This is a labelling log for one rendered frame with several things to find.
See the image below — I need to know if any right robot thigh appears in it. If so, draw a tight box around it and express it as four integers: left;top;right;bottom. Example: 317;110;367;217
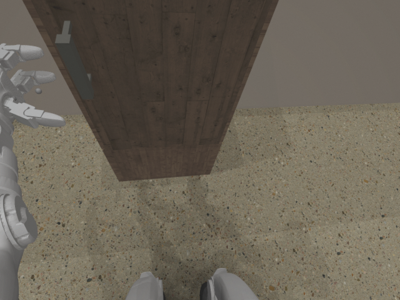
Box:
207;272;259;300

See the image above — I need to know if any left robot hand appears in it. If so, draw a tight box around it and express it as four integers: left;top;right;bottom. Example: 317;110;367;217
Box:
0;43;66;129

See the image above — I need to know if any handle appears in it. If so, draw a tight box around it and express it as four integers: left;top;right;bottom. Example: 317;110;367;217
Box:
55;21;94;99

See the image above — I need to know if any cupboard door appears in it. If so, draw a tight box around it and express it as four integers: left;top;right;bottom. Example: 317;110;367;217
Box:
31;0;273;151

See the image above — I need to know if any left robot upper arm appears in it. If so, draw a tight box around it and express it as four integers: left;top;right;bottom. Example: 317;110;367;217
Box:
0;194;38;300

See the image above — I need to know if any robot left forearm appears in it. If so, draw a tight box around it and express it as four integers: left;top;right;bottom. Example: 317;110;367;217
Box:
0;113;22;199

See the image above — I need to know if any left robot thigh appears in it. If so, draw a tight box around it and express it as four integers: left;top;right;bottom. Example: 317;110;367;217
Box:
125;276;164;300

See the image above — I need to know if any robot thigh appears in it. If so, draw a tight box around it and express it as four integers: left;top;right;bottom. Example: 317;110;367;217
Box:
125;276;164;300
207;272;259;300

